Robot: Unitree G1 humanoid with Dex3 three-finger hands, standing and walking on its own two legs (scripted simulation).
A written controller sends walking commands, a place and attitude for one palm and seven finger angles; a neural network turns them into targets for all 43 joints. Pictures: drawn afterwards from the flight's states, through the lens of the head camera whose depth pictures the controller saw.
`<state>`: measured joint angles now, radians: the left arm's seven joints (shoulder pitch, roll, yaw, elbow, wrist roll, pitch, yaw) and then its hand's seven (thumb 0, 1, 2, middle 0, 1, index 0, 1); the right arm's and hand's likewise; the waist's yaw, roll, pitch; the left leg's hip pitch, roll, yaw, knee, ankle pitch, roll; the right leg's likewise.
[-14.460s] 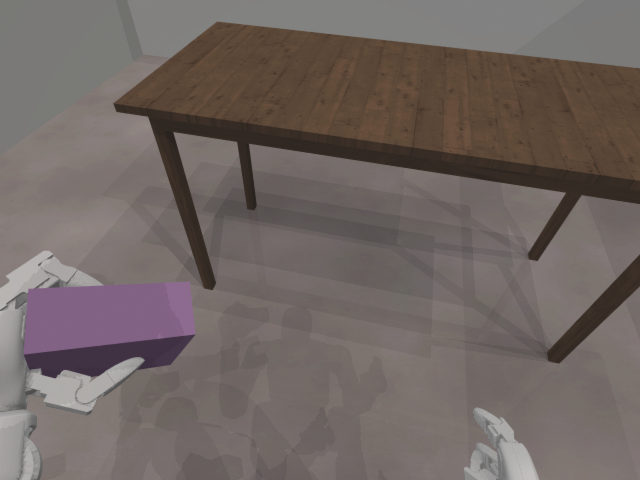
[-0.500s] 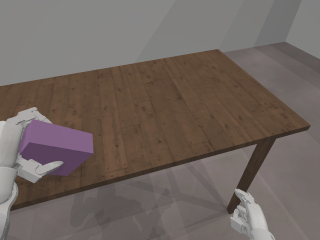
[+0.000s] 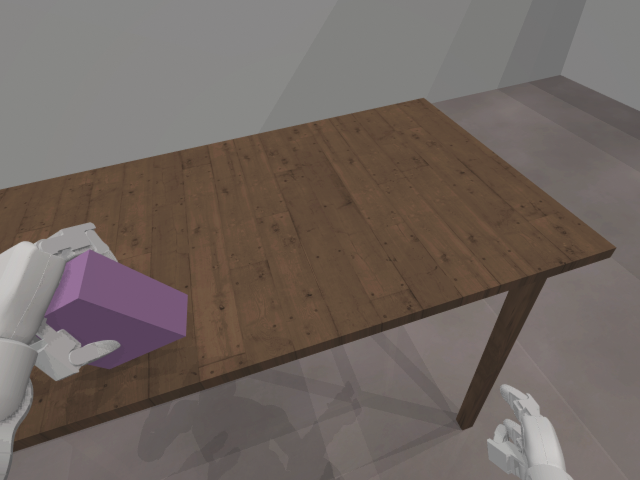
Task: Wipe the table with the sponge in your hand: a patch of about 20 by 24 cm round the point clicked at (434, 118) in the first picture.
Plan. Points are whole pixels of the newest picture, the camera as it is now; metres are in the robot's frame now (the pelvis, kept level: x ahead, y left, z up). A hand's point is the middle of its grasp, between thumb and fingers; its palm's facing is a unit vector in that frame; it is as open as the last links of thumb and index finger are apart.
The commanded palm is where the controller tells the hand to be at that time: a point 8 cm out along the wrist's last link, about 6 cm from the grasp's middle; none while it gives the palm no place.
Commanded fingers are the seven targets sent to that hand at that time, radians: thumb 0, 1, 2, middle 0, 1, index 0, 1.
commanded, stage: turn the palm down, sponge in hand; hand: left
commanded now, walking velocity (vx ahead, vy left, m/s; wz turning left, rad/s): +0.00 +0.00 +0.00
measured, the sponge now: (117, 322) +0.22 +0.26 +0.14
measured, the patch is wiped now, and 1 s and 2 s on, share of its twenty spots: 0.00 0.00 0.00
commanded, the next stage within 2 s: move the sponge above the wiping area in 1.14 s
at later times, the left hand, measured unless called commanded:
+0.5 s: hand (35, 294) +0.21 +0.31 +0.20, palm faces +0.26 -0.17 -0.95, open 9.5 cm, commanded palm +0.16 +0.30 +0.27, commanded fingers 0.00 0.10 1.30 -1.20 -1.60 -1.20 -1.60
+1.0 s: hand (37, 300) +0.20 +0.30 +0.20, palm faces +0.23 -0.11 -0.97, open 9.5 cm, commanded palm +0.15 +0.30 +0.27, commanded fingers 0.00 0.10 1.30 -1.20 -1.60 -1.20 -1.60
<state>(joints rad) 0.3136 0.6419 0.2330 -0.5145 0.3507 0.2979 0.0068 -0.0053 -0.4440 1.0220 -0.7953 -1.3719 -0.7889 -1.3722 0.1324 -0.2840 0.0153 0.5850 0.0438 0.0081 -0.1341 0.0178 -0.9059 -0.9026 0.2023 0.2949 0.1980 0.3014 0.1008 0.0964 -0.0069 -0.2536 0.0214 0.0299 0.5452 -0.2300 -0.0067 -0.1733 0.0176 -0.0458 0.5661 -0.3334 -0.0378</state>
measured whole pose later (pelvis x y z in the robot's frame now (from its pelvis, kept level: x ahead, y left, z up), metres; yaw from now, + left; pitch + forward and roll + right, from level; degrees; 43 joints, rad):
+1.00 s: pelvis -0.03 +0.02 +0.01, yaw +0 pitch -7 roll +0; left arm 0.00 0.64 0.00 -0.35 0.74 0.47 -0.11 0.00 -0.45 1.02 -0.80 -1.37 -0.79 -1.37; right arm -0.03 -0.26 0.08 0.64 0.06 0.06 -0.09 0.02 -0.90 -0.90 0.20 0.30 0.20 0.30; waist 0.15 0.12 0.03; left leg -0.18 0.00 0.04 0.42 -0.12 0.02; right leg -0.11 0.00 -0.04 0.47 -0.24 -0.02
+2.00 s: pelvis -0.02 +0.01 +0.01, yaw +0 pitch -6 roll +0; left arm 0.08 0.65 0.03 -0.28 0.77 0.40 -0.13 0.00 -0.45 1.03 -0.80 -1.37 -0.79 -1.37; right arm 0.01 -0.27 0.06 0.65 0.05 0.03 -0.07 0.02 -0.90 -0.90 0.20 0.30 0.20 0.30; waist 0.15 0.12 0.02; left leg -0.18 0.00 0.03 0.44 -0.15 0.01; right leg -0.10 0.01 -0.04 0.46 -0.25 -0.03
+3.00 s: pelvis -0.01 +0.00 +0.01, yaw +1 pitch -5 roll +0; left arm -0.06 0.59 -0.05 -0.02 0.85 0.32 -0.10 0.00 -0.45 1.03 -0.80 -1.37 -0.79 -1.37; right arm 0.05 -0.27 0.05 0.67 0.05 0.01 -0.08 0.02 -0.91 -0.90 0.20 0.29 0.20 0.30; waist 0.13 0.11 0.02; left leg -0.19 0.01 0.01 0.43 -0.15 0.00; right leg -0.10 0.02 -0.05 0.45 -0.26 -0.04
